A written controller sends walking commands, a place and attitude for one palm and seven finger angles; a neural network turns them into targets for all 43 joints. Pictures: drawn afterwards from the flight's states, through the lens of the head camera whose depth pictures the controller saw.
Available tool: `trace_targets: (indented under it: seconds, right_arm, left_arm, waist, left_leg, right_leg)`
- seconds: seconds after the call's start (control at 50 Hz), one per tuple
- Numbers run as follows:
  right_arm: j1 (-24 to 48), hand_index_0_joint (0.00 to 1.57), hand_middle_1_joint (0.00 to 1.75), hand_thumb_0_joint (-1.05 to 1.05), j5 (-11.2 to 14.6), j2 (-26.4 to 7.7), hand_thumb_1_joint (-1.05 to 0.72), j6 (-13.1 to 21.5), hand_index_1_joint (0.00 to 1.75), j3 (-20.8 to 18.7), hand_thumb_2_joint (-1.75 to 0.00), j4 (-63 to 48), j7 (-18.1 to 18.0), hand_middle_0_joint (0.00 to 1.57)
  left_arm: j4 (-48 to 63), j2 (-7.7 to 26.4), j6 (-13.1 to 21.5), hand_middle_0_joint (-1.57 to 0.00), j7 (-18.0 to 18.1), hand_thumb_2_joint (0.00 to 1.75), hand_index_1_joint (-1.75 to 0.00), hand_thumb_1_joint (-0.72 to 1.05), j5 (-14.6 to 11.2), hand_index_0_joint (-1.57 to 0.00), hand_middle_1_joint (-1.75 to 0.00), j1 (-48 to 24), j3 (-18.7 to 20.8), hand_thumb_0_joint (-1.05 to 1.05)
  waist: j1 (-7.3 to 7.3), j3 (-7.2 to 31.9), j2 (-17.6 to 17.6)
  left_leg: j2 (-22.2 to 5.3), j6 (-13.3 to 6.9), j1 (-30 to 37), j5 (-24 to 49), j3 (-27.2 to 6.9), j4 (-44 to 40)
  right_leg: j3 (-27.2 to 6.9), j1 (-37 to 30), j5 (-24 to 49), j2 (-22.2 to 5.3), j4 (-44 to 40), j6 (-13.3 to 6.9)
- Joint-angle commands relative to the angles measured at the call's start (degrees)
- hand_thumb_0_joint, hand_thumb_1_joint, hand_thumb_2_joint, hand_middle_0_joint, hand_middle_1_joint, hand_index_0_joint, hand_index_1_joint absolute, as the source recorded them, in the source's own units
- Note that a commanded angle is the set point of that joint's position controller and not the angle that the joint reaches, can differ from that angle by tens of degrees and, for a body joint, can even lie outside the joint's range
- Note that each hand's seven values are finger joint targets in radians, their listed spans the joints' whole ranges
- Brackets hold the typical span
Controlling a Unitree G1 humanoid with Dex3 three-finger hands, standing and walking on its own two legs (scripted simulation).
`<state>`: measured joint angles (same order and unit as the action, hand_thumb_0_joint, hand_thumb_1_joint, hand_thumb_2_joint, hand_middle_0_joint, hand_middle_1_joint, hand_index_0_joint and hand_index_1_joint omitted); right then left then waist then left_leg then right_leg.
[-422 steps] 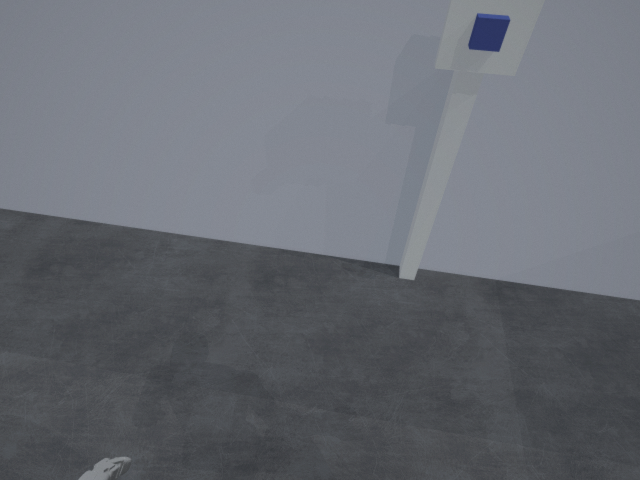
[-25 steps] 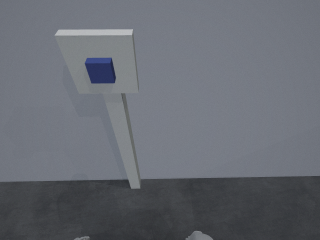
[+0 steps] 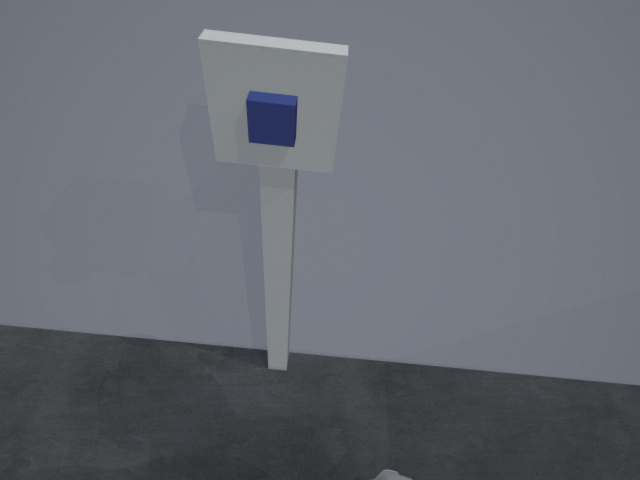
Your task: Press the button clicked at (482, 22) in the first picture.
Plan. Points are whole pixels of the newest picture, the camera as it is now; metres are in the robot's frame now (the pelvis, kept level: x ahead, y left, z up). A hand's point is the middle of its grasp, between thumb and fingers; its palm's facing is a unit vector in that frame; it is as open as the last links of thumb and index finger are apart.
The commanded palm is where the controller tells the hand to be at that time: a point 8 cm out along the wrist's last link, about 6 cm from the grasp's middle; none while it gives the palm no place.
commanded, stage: come to a stop and stand still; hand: left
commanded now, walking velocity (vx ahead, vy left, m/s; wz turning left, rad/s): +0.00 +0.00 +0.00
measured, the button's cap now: (272, 118) +0.52 +0.12 +0.18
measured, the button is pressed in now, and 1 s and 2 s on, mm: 0 0 0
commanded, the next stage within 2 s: look again from close up in 0.82 s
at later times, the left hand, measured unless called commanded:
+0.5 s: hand out of the picture -0.03 +0.19 -0.15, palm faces -0.01 -0.98 -0.20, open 7.4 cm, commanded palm none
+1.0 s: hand out of the picture -0.08 +0.16 -0.16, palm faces +0.00 -0.99 -0.16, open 7.4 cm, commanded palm none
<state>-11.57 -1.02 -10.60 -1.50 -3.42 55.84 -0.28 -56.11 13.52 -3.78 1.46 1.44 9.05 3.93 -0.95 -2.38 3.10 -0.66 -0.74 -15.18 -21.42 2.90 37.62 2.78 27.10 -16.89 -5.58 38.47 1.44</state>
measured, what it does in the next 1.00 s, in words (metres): steps on the spot: right foot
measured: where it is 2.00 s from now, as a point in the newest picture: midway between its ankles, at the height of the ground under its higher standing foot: outside the picture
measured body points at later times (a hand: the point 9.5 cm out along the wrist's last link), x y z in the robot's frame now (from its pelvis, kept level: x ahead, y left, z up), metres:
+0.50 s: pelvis -0.03 +0.03 +0.02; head -0.03 +0.01 +0.47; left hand -0.03 +0.24 -0.14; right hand -0.05 -0.19 -0.15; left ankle -0.01 +0.10 -0.72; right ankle -0.08 -0.09 -0.72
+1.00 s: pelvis -0.05 +0.01 +0.02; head -0.03 +0.01 +0.47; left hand -0.08 +0.21 -0.14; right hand -0.08 -0.19 -0.15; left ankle -0.01 +0.10 -0.72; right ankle -0.08 -0.09 -0.72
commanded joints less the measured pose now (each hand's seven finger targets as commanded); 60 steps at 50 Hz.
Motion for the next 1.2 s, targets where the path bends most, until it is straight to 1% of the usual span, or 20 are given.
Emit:
trace_targets:
  seconds: [0.0,0.06,0.16,0.2,0.24,0.28,0.32,0.36,0.38,0.4,0.48,0.6,0.88,0.9,0.92,0.94,0.96,1.04,1.12,1.18]
  right_arm:
    - [3.69,0.20,0.30,0.00,-0.92,-9.13,-0.90,0.42,0.30,-0.71,-0.90,-3.79,-1.35,0.20]
    - [2.17,0.20,0.30,0.00,-0.13,-6.96,-0.90,1.56,0.30,0.33,-0.90,-2.78,-1.82,0.20]
    - [-6.71,0.20,0.30,0.00,0.30,-5.41,-0.90,2.58,0.30,0.38,-0.90,1.53,-2.58,0.20]
    - [-8.21,0.20,0.30,0.00,0.24,-5.92,-0.90,2.49,0.30,0.29,-0.90,2.95,-2.59,0.20]
    - [-8.15,0.20,0.30,0.00,0.43,-6.03,-0.90,2.39,0.30,0.25,-0.90,4.09,-2.31,0.20]
    - [-7.34,0.20,0.30,0.00,0.94,-5.30,-0.90,2.44,0.30,0.69,-0.90,5.05,-2.22,0.20]
    - [-6.51,0.20,0.30,0.00,1.46,-2.85,-0.90,2.54,0.30,1.29,-0.90,5.41,-1.91,0.20]
    - [-6.90,0.20,0.30,0.00,1.08,-2.17,-0.90,2.46,0.30,1.81,-0.90,6.30,-1.54,0.20]
    - [-6.96,0.20,0.30,0.00,0.74,-2.46,-0.90,2.36,0.30,1.82,-0.90,7.11,-1.59,0.20]
    - [-7.44,0.20,0.30,0.00,0.73,-3.03,-0.90,2.32,0.30,1.82,-0.90,7.76,-1.65,0.20]
    - [-8.04,0.20,0.30,0.00,0.76,-2.70,-0.90,2.13,0.30,2.17,-0.90,9.43,-1.46,0.20]
    - [-8.91,0.20,0.30,0.00,0.60,-1.42,-0.90,1.58,0.30,2.33,-0.90,10.18,-1.53,0.20]
    - [-10.66,0.20,0.30,0.00,0.69,-0.39,-0.90,2.11,0.30,2.54,-0.90,10.97,-1.85,0.20]
    - [-4.80,0.20,0.30,0.00,0.48,-2.83,-0.90,3.50,0.30,3.29,-0.90,5.85,-0.84,0.20]
    - [-8.35,0.20,0.30,0.00,0.39,-1.04,-0.90,2.87,0.30,3.01,-0.90,4.44,-0.47,0.20]
    - [-7.56,0.20,0.30,0.00,-0.29,-0.96,-0.90,2.40,0.30,3.06,-0.90,5.09,-0.17,0.20]
    - [-9.42,0.20,0.30,0.00,-0.38,-0.78,-0.90,2.42,0.30,3.18,-0.90,4.80,-0.21,0.20]
    - [-10.85,0.20,0.30,0.00,-0.14,-1.21,-0.90,3.23,0.30,3.36,-0.90,3.45,-0.74,0.20]
    - [-9.06,0.20,0.30,0.00,0.11,-2.43,-0.90,3.47,0.30,3.36,-0.90,3.36,-1.04,0.20]
    - [-8.40,0.20,0.30,0.00,0.11,-2.74,-0.90,3.55,0.30,3.44,-0.90,3.73,-1.12,0.20]
  left_arm:
    - [2.04,3.42,-0.55,-0.20,-0.09,0.90,-0.30,0.90,0.32,-0.20,-0.30,2.01,1.39,0.00]
    - [-1.02,2.71,0.77,-0.20,-0.38,0.90,-0.30,0.90,0.13,-0.20,-0.30,7.89,0.79,0.00]
    - [-1.29,1.01,2.25,-0.20,0.00,0.90,-0.30,0.90,-0.40,-0.20,-0.30,5.60,-1.16,0.00]
    - [-1.81,0.20,2.43,-0.20,0.19,0.90,-0.30,0.90,-0.67,-0.20,-0.30,5.06,-1.82,0.00]
    - [-3.64,-0.23,2.64,-0.20,0.50,0.90,-0.30,0.90,-0.89,-0.20,-0.30,7.69,-2.17,0.00]
    - [-6.19,-0.48,3.23,-0.20,0.89,0.90,-0.30,0.90,-0.93,-0.20,-0.30,11.64,-2.54,0.00]
    - [-7.50,0.61,4.01,-0.20,1.32,0.90,-0.30,0.90,-0.83,-0.20,-0.30,12.15,-2.93,0.00]
    - [-7.62,0.51,4.19,-0.20,1.40,0.90,-0.30,0.90,-0.98,-0.20,-0.30,11.27,-3.34,0.00]
    - [-8.05,0.04,4.54,-0.20,1.45,0.90,-0.30,0.90,-1.00,-0.20,-0.30,11.30,-3.41,0.00]
    - [-8.15,-0.59,4.68,-0.20,1.52,0.90,-0.30,0.90,-1.12,-0.20,-0.30,11.03,-3.64,0.00]
    - [-8.02,-1.38,4.21,-0.20,1.57,0.90,-0.30,0.90,-1.18,-0.20,-0.30,10.89,-3.79,0.00]
    - [-8.46,-1.68,3.80,-0.20,1.42,0.90,-0.30,0.90,-1.04,-0.20,-0.30,12.78,-3.62,0.00]
    - [-9.32,-3.38,4.71,-0.20,1.46,0.90,-0.30,0.90,-1.20,-0.20,-0.30,14.67,-3.92,0.00]
    - [-9.13,-1.23,6.86,-0.20,2.99,0.90,-0.30,0.90,0.61,-0.20,-0.30,16.85,-4.42,0.00]
    - [-6.32,0.38,6.96,-0.20,2.63,0.90,-0.30,0.90,-0.24,-0.20,-0.30,14.24,-3.92,0.00]
    - [-5.41,1.01,6.97,-0.20,2.21,0.90,-0.30,0.90,-0.17,-0.20,-0.30,12.35,-3.57,0.00]
    - [-5.36,0.13,7.11,-0.20,2.02,0.90,-0.30,0.90,-0.38,-0.20,-0.30,12.55,-3.87,0.00]
    - [-4.80,-1.46,6.94,-0.20,1.70,0.90,-0.30,0.90,-0.63,-0.20,-0.30,13.69,-4.07,0.00]
    - [-4.76,-2.04,6.25,-0.20,1.54,0.90,-0.30,0.90,-0.65,-0.20,-0.30,14.48,-4.27,0.00]
    - [-4.40,-1.38,6.00,-0.20,1.55,0.90,-0.30,0.90,-0.62,-0.20,-0.30,14.69,-4.15,0.00]
  waist:
    - [-1.16,-6.55,-17.40]
    - [-1.95,-2.70,-11.08]
    - [2.03,4.33,-9.56]
    - [3.09,5.58,-10.09]
    - [2.36,6.43,-9.45]
    - [0.71,6.86,-7.07]
    - [1.45,3.94,-1.55]
    - [1.80,1.52,-0.47]
    - [1.72,1.51,4.20]
    - [1.90,0.66,5.33]
    - [1.70,-3.06,1.22]
    - [1.14,-6.61,-4.43]
    - [1.64,-2.62,-2.55]
    - [-0.65,-5.59,0.44]
    - [3.13,-2.31,-0.98]
    - [2.79,-4.18,-6.06]
    - [3.45,-3.14,-5.81]
    - [2.59,1.62,-4.61]
    - [1.26,-1.48,-0.37]
    - [0.82,-2.55,-0.48]
  left_leg:
    - [-13.41,-3.27,-18.00,-8.72,-15.56,-30.97]
    - [-9.29,-3.18,-3.78,4.13,-9.09,-26.38]
    - [-12.91,-7.84,15.81,28.83,-12.25,-21.89]
    - [-13.81,-8.79,17.69,35.87,-13.06,-20.59]
    - [-13.08,-8.34,17.69,39.74,-12.76,-19.31]
    - [-10.69,-5.50,13.30,35.00,-11.07,-17.58]
    - [-6.14,-1.36,6.49,23.78,-7.09,-16.72]
    - [-4.51,-0.62,6.57,21.02,-6.46,-18.44]
    - [-4.71,-0.82,7.77,22.23,-5.95,-17.73]
    - [-5.03,-0.95,8.51,21.18,-5.70,-17.94]
    - [-5.17,-1.18,7.76,13.41,-6.27,-20.61]
    - [-5.08,-1.20,2.92,4.16,-7.55,-23.33]
    - [-5.15,-1.18,6.87,11.42,-6.39,-20.26]
    - [-5.21,-0.10,-0.48,17.97,-5.38,-7.73]
    - [-3.81,-0.23,1.37,6.59,-5.07,-9.10]
    - [-2.77,-0.16,1.56,6.39,-4.91,-9.45]
    - [-2.83,-0.61,0.66,7.00,-5.06,-9.25]
    - [-4.41,-2.33,1.07,12.17,-6.59,-11.09]
    - [-5.06,-2.79,-0.65,12.46,-7.07,-13.35]
    - [-5.10,-2.98,-0.28,14.53,-6.75,-13.89]
  right_leg:
    - [-6.63,-2.40,-5.01,4.51,21.72,-0.57]
    - [-5.61,1.99,-1.02,4.93,24.63,0.38]
    - [-3.78,0.56,-6.78,2.71,8.18,1.40]
    - [-3.00,-4.44,-10.01,2.68,-0.04,0.99]
    - [-2.18,-9.08,-6.48,3.20,-7.96,0.46]
    - [-2.23,-17.15,4.65,2.47,-19.24,-0.08]
    - [-7.87,-20.76,14.55,-2.54,-20.64,-2.61]
    - [-7.56,-18.33,15.77,-3.92,-19.20,-3.95]
    - [-7.68,-17.72,17.16,-2.81,-18.96,-3.85]
    - [-7.33,-16.81,15.90,-2.66,-19.37,-3.69]
    - [-6.71,-13.56,4.23,-1.49,-20.80,-3.11]
    - [-6.35,-12.51,-0.66,-0.54,-21.16,-3.16]
    - [-7.18,-12.60,2.93,-0.64,-21.53,-3.49]
    - [-8.59,-12.44,18.27,-1.83,-20.94,-3.11]
    - [-9.88,-10.37,0.73,-3.78,-22.51,-4.97]
    - [-9.77,-7.60,-5.90,-3.14,-21.93,-5.96]
    - [-9.21,-8.32,-7.43,-1.85,-20.77,-6.15]
    - [-6.68,-12.62,0.52,0.44,-15.48,-6.03]
    - [-6.11,-12.51,2.21,1.02,-14.60,-5.01]
    - [-6.07,-12.77,4.42,1.00,-14.46,-4.69]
